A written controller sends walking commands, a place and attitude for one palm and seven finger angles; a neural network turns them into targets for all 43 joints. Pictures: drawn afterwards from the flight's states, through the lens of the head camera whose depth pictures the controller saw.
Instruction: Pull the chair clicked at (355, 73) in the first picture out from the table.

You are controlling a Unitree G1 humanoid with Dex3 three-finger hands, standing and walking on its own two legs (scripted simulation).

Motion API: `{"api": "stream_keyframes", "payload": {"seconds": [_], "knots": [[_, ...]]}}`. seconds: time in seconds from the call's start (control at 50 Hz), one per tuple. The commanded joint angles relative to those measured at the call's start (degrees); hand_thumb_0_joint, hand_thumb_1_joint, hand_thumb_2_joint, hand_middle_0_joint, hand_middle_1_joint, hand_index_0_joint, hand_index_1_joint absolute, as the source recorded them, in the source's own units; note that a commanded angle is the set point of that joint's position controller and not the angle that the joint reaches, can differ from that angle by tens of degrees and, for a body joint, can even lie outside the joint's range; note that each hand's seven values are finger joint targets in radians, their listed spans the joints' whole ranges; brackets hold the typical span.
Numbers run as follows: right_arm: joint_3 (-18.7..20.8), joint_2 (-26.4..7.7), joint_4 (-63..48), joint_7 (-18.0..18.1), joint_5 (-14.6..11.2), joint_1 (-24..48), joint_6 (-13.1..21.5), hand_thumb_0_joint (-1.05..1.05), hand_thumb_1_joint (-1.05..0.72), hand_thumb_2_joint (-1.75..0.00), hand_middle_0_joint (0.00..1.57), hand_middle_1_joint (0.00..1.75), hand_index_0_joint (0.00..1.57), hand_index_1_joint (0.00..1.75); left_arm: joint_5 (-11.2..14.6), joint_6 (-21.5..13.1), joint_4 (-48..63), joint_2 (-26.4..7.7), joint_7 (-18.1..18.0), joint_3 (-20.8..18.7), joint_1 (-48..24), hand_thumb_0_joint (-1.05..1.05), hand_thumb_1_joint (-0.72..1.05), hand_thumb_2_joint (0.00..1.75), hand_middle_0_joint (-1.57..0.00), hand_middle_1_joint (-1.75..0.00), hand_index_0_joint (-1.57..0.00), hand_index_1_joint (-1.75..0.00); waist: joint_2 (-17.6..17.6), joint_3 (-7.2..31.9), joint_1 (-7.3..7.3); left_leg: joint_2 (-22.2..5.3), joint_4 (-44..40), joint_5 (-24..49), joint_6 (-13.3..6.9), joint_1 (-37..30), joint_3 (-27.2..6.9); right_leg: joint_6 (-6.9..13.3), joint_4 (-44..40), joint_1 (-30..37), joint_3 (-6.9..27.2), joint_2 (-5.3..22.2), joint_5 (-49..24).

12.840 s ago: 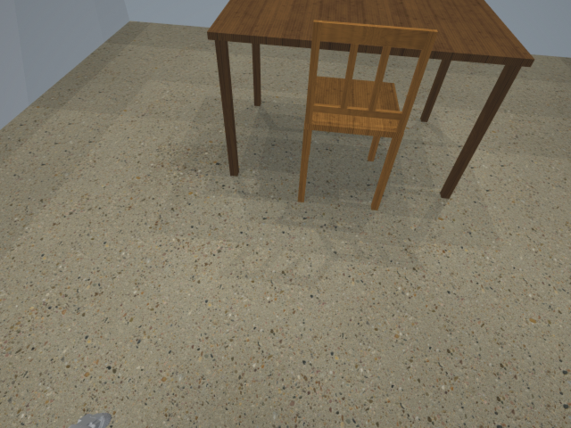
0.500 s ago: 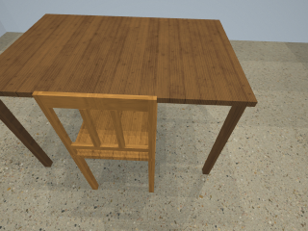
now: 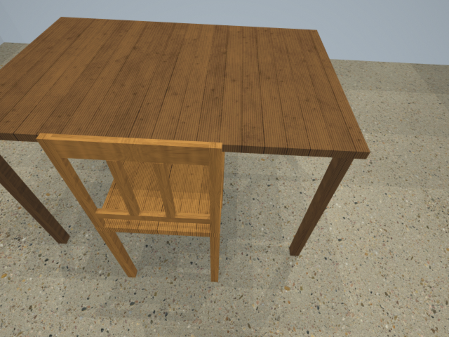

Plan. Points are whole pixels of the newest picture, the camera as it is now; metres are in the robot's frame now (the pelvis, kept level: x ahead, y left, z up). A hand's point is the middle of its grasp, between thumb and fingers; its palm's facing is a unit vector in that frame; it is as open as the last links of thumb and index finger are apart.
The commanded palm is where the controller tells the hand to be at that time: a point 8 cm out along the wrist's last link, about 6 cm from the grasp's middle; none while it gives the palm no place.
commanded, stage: look again from close up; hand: left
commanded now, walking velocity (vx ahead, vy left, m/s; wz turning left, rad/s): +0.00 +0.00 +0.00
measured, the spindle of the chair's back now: (125, 188) +0.48 +0.29 -0.11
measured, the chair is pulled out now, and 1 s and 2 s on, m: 0.00 0.00 0.00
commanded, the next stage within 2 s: shuffle to correct the standing spot in 0.40 s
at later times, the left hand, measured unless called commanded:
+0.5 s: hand out of the picture -0.01 +0.17 -0.18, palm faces +0.03 -0.98 -0.18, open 7.4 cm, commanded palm none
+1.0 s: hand out of the picture +0.01 +0.17 -0.18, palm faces +0.04 -0.98 -0.22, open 7.4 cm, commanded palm none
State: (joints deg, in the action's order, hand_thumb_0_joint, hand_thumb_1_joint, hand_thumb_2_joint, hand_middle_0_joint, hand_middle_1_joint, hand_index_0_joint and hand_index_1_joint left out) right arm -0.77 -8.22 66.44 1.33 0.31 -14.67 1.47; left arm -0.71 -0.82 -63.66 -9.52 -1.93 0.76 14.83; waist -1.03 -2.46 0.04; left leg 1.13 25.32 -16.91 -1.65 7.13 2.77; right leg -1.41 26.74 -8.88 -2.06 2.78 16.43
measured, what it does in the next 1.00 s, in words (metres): stands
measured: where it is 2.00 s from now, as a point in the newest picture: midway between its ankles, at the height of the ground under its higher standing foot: outside the picture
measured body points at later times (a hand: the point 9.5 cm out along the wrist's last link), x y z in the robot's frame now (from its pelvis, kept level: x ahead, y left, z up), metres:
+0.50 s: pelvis +0.00 +0.00 +0.00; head +0.01 +0.01 +0.45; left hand -0.01 +0.22 -0.16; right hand +0.00 -0.23 -0.16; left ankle -0.03 +0.10 -0.74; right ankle -0.02 -0.13 -0.74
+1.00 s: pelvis +0.02 +0.00 -0.01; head +0.03 -0.01 +0.44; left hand +0.01 +0.22 -0.17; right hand +0.02 -0.22 -0.18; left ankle -0.03 +0.10 -0.74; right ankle -0.02 -0.13 -0.74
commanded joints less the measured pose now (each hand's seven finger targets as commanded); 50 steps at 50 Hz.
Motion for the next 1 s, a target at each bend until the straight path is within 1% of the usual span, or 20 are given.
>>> {"api": "stream_keyframes", "payload": {"seconds": [0.0,0.12,0.16,0.22,0.48,0.5,0.56,0.6,0.64,0.66,0.68,0.7,0.72,0.76,0.78,0.8,0.84,0.9,0.92,0.98], "knots": [[0.82,-6.13,-1.62,0.59,0.15,-3.1,0.6,0.0,-0.9,-0.9,0.2,0.3,0.2,0.3,0.15,-0.68,1.66,-6.16,-0.57,-1.17,3.85,0.0,0.9,0.9,-0.2,-0.3,-0.2,-0.3,0.64,-1.01,-0.38,-6.17,-4.42,14.7,-0.42,3.13,-4.88,2.97,-3.17,0.71,3.17,4.45,-15.79],[0.88,-6.11,-1.75,0.6,0.16,-3.06,0.55,0.0,-0.9,-0.9,0.2,0.3,0.2,0.3,0.17,-0.72,1.8,-6.17,-0.53,-1.23,3.81,0.0,0.9,0.9,-0.2,-0.3,-0.2,-0.3,1.46,-0.51,-0.3,-6.2,-4.47,14.55,-0.35,2.76,-4.92,3.04,-3.62,0.76,3.36,4.39,-15.48],[0.84,-6.14,-1.75,0.63,0.11,-3.13,0.56,0.0,-0.9,-0.9,0.2,0.3,0.2,0.3,0.1,-0.72,1.89,-6.13,-0.52,-1.24,3.67,0.0,0.9,0.9,-0.2,-0.3,-0.2,-0.3,0.56,-1.24,-0.28,-6.23,-4.57,14.53,-0.41,3.29,-5.11,3.0,-3.65,0.71,3.27,4.33,-15.59],[0.85,-6.17,-1.72,0.67,0.15,-3.26,0.66,0.0,-0.9,-0.9,0.2,0.3,0.2,0.3,0.14,-0.82,1.79,-6.28,-0.49,-1.37,3.81,0.0,0.9,0.9,-0.2,-0.3,-0.2,-0.3,1.13,0.01,-0.29,-6.16,-4.43,15.74,-0.33,2.71,-5.16,3.03,-3.51,1.6,3.02,4.57,-16.92],[0.69,-5.88,-1.58,0.67,0.09,-3.24,0.58,0.0,-0.9,-0.9,0.2,0.3,0.2,0.3,0.13,-0.57,1.35,-5.73,-0.39,-1.25,4.66,0.0,0.9,0.9,-0.2,-0.3,-0.2,-0.3,1.91,-1.75,-0.51,-6.03,-5.42,12.94,-0.4,3.84,-5.55,2.85,-4.74,0.56,2.71,4.32,-11.94],[0.61,-5.44,-1.25,0.62,0.25,-4.08,0.42,0.0,-0.9,-0.9,0.2,0.3,0.2,0.3,0.01,-0.44,1.06,-5.08,-0.35,-1.34,5.24,0.0,0.9,0.9,-0.2,-0.3,-0.2,-0.3,1.26,-0.87,-0.42,-5.94,-4.99,9.25,-0.51,3.59,-5.41,3.02,-4.24,0.9,2.52,3.93,-7.77],[0.94,-5.82,-1.07,0.27,0.59,-4.98,-0.2,0.0,-0.9,-0.9,0.2,0.3,0.2,0.3,-0.42,-0.02,1.02,-5.06,0.11,-1.63,6.04,0.0,0.9,0.9,-0.2,-0.3,-0.2,-0.3,0.6,-4.0,-0.37,-5.35,-4.39,-3.91,-1.36,6.67,-5.36,3.74,-4.25,-2.43,2.43,3.17,7.39],[1.08,-5.54,-1.57,0.11,0.84,-5.43,-0.31,0.0,-0.9,-0.9,0.2,0.3,0.2,0.3,-0.48,0.07,1.31,-5.09,0.42,-1.93,6.39,0.0,0.9,0.9,-0.2,-0.3,-0.2,-0.3,2.01,-6.34,-0.3,-5.17,-4.4,-8.78,-1.71,9.09,-6.02,4.38,-3.72,-4.34,2.75,2.97,11.45],[1.23,-5.14,-2.01,0.08,0.81,-6.0,-0.17,0.0,-0.9,-0.9,0.2,0.3,0.2,0.3,-0.55,-0.1,1.44,-5.01,0.67,-2.23,7.34,0.0,0.9,0.9,-0.2,-0.3,-0.2,-0.3,0.82,-7.43,-0.41,-5.22,-3.24,-9.1,-2.2,10.73,-6.19,4.99,-3.21,-4.42,3.0,2.73,11.98],[1.11,-5.01,-2.14,0.15,0.8,-5.81,0.08,0.0,-0.9,-0.9,0.2,0.3,0.2,0.3,-0.48,-0.25,1.34,-4.68,0.61,-2.27,7.55,0.0,0.9,0.9,-0.2,-0.3,-0.2,-0.3,1.69,-7.49,-0.53,-4.94,-1.95,-4.6,-2.1,10.51,-5.85,5.05,-2.59,-4.45,3.15,3.04,8.44],[0.67,-7.81,-5.65,-0.24,0.46,1.21,0.19,0.0,-0.9,-0.9,0.2,0.3,0.2,0.3,-0.93,-2.06,-1.89,-6.2,-1.81,-1.61,10.85,0.0,0.9,0.9,-0.2,-0.3,-0.2,-0.3,1.21,-9.25,-3.03,-4.78,6.58,8.6,0.25,14.18,-4.0,3.4,-2.4,-6.16,5.1,4.48,-17.03],[0.66,-3.34,-7.69,-0.32,0.69,-1.75,0.51,0.0,-0.9,-0.9,0.2,0.3,0.2,0.3,-0.62,-2.31,0.29,-6.99,-1.73,-1.67,10.32,0.0,0.9,0.9,-0.2,-0.3,-0.2,-0.3,1.04,-4.58,-0.49,-3.64,7.67,4.49,0.1,11.78,-3.78,5.15,-1.27,-3.68,6.93,7.02,-21.47],[0.58,-3.38,-7.08,-0.15,0.36,-5.91,0.69,0.0,-0.9,-0.9,0.2,0.3,0.2,0.3,-0.36,-2.3,0.48,-6.47,-1.46,-1.53,7.72,0.0,0.9,0.9,-0.2,-0.3,-0.2,-0.3,2.66,-0.35,1.32,-4.99,5.16,7.78,-0.15,8.85,-4.64,5.69,1.89,-2.55,4.67,5.89,-18.75],[0.58,-5.28,-6.09,0.22,0.47,-8.87,1.25,0.0,-0.9,-0.9,0.2,0.3,0.2,0.3,-0.19,-2.15,1.35,-5.06,-1.17,-1.34,7.55,0.0,0.9,0.9,-0.2,-0.3,-0.2,-0.3,9.02,5.17,1.01,-7.52,4.92,27.83,-1.18,4.37,-6.73,5.07,7.17,0.19,0.68,2.84,-17.91],[0.68,-5.98,-6.09,0.63,0.34,-8.96,1.3,0.0,-0.9,-0.9,0.2,0.3,0.2,0.3,0.01,-1.91,1.12,-4.21,-1.16,-1.2,7.88,0.0,0.9,0.9,-0.2,-0.3,-0.2,-0.3,9.4,5.67,0.65,-8.58,4.84,35.53,-1.88,2.77,-7.47,4.53,7.6,0.31,-0.55,1.81,-14.67],[0.77,-6.62,-6.14,0.95,0.22,-8.83,1.22,0.0,-0.9,-0.9,0.2,0.3,0.2,0.3,0.14,-1.7,0.97,-3.66,-1.22,-1.11,8.04,0.0,0.9,0.9,-0.2,-0.3,-0.2,-0.3,8.76,4.97,0.42,-8.97,4.93,39.67,-2.3,2.11,-7.79,4.23,7.37,0.15,-1.08,1.29,-12.58],[0.74,-6.3,-6.49,1.26,0.19,-7.55,0.99,0.0,-0.9,-0.9,0.2,0.3,0.2,0.3,0.19,-1.42,0.75,-3.47,-1.21,-1.08,8.04,0.0,0.9,0.9,-0.2,-0.3,-0.2,-0.3,5.5,1.51,0.03,-8.2,5.38,38.97,-2.14,2.76,-6.71,4.28,5.81,-0.63,-0.13,1.66,-15.51],[0.7,-5.82,-6.4,1.16,0.19,-6.78,0.52,0.0,-0.9,-0.9,0.2,0.3,0.2,0.3,0.34,-1.03,1.19,-4.11,-1.18,-1.35,7.25,0.0,0.9,0.9,-0.2,-0.3,-0.2,-0.3,0.13,-0.89,0.35,-6.26,3.6,25.03,-0.88,4.65,-5.29,4.42,4.02,-0.06,1.5,3.39,-20.76],[0.67,-5.64,-6.19,1.08,0.2,-6.76,0.45,0.0,-0.9,-0.9,0.2,0.3,0.2,0.3,0.31,-0.94,1.5,-4.21,-1.14,-1.44,6.46,0.0,0.9,0.9,-0.2,-0.3,-0.2,-0.3,-0.4,-0.99,0.45,-6.08,2.48,22.35,-0.8,4.84,-5.26,4.31,3.73,0.23,1.49,3.55,-20.39],[0.68,-5.69,-5.48,1.03,0.34,-5.92,0.53,0.0,-0.9,-0.9,0.2,0.3,0.2,0.3,0.32,-0.65,2.03,-4.59,-1.05,-1.61,5.53,0.0,0.9,0.9,-0.2,-0.3,-0.2,-0.3,1.56,-0.9,0.07,-6.01,0.7,22.63,-0.81,3.96,-5.37,4.02,3.42,0.77,1.48,3.35,-18.81]]}}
